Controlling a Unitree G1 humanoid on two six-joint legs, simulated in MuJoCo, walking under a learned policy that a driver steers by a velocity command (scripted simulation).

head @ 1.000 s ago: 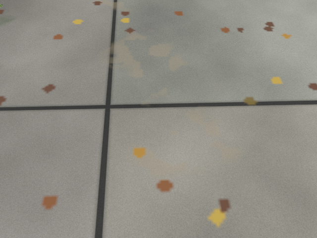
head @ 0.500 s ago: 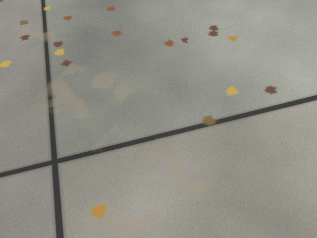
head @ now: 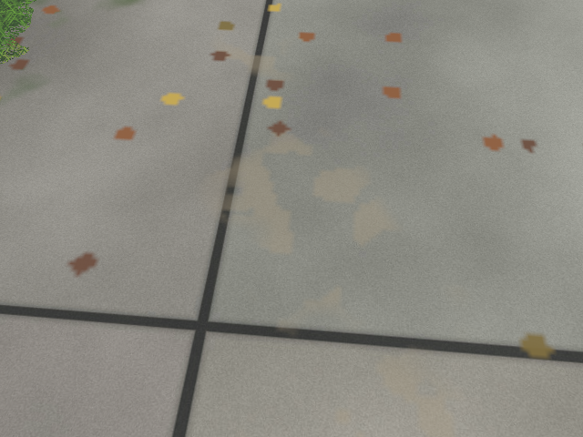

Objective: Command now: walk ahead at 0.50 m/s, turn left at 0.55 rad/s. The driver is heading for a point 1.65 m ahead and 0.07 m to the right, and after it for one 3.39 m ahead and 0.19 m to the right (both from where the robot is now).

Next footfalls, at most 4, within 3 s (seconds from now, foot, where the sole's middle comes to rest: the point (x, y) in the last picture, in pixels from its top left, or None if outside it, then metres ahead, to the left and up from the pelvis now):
0.46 right None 0.44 -0.08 -0.75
0.98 left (261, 328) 0.71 0.12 -0.75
1.50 right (368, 262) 0.91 -0.16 -0.75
2.04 left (318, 174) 1.22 -0.03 -0.75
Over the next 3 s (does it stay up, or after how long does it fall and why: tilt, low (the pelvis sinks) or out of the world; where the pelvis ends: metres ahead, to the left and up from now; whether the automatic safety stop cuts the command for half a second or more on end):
stays up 1.58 -0.05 0.02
